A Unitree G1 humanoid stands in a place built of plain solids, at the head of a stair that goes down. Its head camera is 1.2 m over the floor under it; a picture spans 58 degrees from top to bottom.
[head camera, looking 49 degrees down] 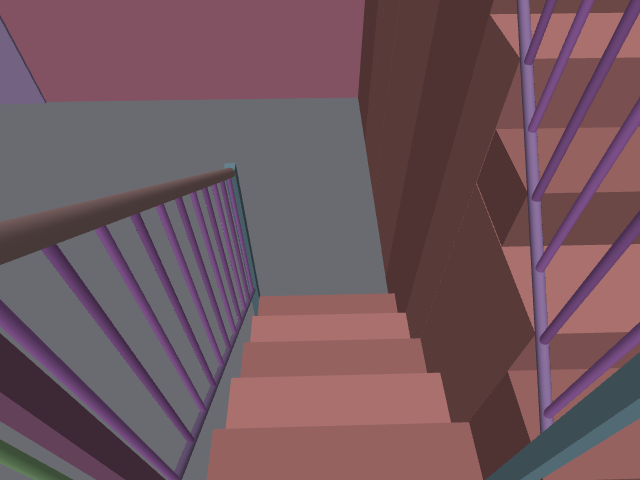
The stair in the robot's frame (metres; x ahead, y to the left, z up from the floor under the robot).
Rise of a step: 0.18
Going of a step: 0.24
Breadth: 0.79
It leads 1 degrees to the left of straight ahead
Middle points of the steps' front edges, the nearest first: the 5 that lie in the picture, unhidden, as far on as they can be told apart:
0.44 -0.07 -0.18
0.69 -0.06 -0.36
0.93 -0.05 -0.55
1.17 -0.05 -0.73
1.42 -0.04 -0.91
